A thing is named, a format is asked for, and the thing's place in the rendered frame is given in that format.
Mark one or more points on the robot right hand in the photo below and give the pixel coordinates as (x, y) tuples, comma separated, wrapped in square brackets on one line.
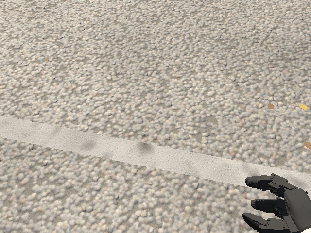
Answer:
[(294, 211)]

